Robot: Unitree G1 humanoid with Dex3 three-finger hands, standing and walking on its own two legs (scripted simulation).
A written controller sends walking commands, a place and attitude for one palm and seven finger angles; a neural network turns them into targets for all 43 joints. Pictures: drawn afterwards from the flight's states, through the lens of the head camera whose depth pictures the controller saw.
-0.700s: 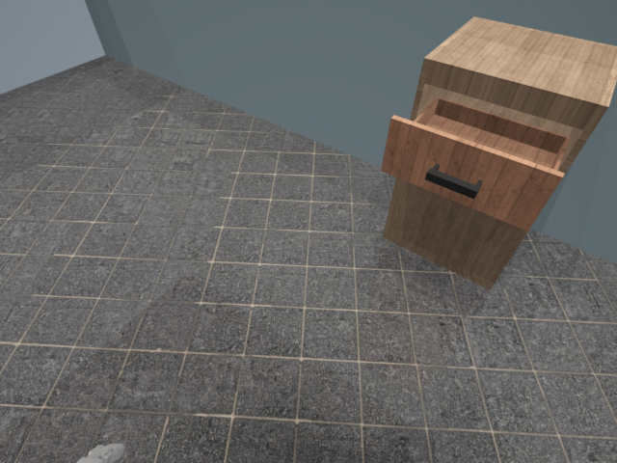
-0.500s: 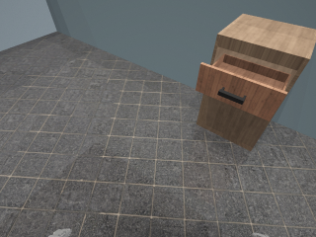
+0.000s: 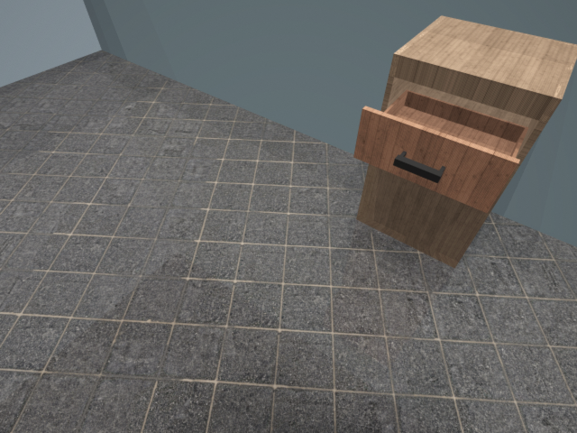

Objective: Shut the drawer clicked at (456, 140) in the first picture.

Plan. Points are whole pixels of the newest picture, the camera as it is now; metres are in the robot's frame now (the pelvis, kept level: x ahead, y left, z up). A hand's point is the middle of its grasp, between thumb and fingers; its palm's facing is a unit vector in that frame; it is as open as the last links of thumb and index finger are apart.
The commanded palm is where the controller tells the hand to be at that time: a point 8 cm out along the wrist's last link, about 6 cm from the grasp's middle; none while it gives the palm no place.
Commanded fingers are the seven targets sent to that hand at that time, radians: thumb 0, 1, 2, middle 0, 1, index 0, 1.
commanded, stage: stand and wait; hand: left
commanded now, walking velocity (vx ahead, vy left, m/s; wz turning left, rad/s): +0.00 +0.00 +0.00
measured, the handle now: (420, 165) +0.84 -0.33 -0.15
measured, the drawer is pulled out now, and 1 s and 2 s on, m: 0.24 0.24 0.24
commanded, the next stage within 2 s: look at it before walking up in 0.12 s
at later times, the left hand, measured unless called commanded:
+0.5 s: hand out of the picture +0.09 +0.25 -0.15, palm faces -0.03 -0.94 -0.34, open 7.4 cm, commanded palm none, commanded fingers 0.00 0.90 0.90 -0.20 -0.30 -0.20 -0.30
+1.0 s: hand out of the picture +0.09 +0.24 -0.16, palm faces -0.04 -0.94 -0.34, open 7.4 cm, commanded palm none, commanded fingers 0.00 0.90 0.90 -0.20 -0.30 -0.20 -0.30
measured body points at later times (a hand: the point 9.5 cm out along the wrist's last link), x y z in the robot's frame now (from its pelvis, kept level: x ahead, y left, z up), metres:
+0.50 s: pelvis +0.01 +0.00 +0.00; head +0.01 +0.00 +0.45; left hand +0.09 +0.29 -0.13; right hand +0.09 -0.30 -0.13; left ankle +0.01 +0.12 -0.74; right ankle +0.01 -0.12 -0.74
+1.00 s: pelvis +0.01 +0.00 +0.00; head +0.02 -0.01 +0.45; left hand +0.09 +0.29 -0.13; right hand +0.10 -0.30 -0.13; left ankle +0.01 +0.12 -0.74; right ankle +0.01 -0.12 -0.74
